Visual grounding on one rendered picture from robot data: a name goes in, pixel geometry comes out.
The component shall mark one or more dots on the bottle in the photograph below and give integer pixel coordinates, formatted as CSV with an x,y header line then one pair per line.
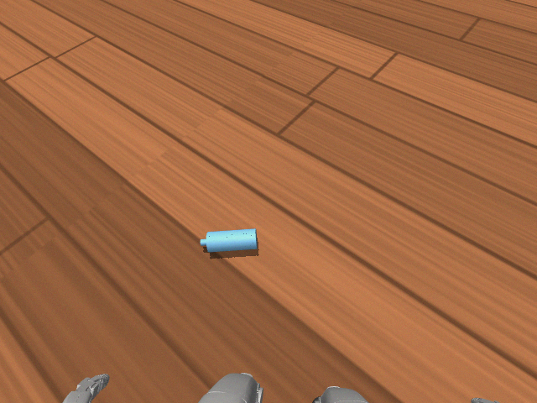
x,y
230,240

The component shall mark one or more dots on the left robot hand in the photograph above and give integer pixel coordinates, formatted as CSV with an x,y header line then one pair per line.
x,y
87,389

